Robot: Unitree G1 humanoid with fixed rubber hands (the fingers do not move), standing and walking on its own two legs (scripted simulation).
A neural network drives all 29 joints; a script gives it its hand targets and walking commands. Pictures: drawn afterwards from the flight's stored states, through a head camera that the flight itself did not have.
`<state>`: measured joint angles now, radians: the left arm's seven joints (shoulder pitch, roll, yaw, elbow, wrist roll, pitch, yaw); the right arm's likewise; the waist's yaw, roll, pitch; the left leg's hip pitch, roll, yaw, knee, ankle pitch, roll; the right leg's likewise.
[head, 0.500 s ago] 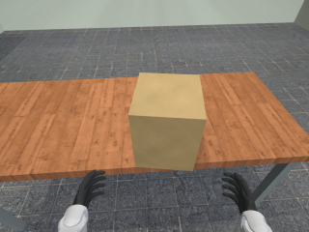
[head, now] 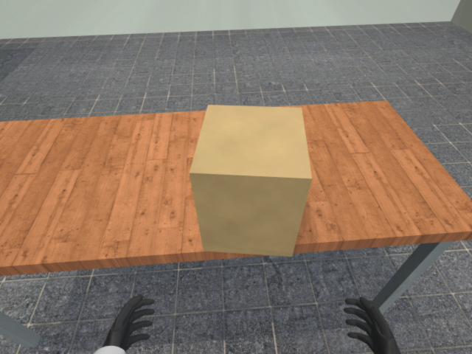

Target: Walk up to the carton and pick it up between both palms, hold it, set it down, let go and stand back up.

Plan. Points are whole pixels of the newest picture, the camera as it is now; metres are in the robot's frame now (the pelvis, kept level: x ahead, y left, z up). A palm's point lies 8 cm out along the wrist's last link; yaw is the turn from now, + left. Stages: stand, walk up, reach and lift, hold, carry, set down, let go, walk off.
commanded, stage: set down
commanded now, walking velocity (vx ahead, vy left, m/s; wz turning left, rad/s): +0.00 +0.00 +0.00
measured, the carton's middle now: (250, 182) +0.47 +0.01 +0.02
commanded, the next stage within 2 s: let go in 0.20 s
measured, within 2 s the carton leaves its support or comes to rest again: neither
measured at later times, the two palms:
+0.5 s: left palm out of the picture +0.16 +0.22 -0.07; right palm out of the picture +0.15 -0.23 -0.08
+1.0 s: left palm out of the picture +0.08 +0.26 -0.10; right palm out of the picture +0.09 -0.24 -0.12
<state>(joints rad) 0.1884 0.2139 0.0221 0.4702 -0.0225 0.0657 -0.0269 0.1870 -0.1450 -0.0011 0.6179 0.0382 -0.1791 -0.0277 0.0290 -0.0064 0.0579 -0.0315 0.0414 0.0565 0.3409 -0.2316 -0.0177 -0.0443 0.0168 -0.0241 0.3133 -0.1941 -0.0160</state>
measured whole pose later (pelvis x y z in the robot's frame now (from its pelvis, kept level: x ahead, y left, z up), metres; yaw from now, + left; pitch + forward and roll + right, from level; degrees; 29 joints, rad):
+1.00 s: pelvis -0.01 +0.00 -0.01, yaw +4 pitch +1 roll +0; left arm 0.27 0.23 0.05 0.64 0.04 0.00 0.00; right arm 0.29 -0.22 -0.05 0.74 -0.04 -0.01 0.03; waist 0.02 0.01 0.00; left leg -0.25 0.02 -0.01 0.51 -0.27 -0.01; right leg -0.23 -0.02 -0.09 0.48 -0.26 -0.01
